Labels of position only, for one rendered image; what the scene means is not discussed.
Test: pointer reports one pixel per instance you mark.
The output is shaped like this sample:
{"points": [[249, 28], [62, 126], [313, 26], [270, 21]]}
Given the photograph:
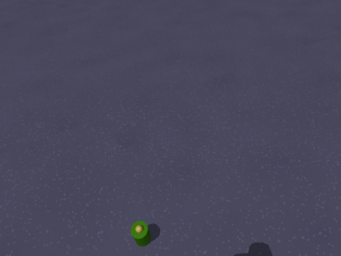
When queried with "bottle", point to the bottle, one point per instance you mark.
{"points": [[140, 233]]}

